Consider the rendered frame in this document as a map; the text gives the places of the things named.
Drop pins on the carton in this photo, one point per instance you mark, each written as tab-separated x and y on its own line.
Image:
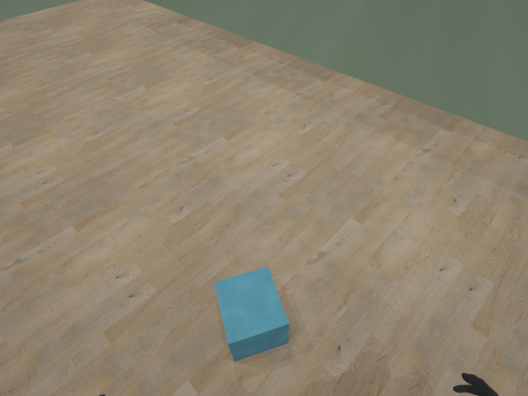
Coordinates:
252	312

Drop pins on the right robot hand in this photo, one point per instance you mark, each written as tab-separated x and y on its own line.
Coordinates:
478	386

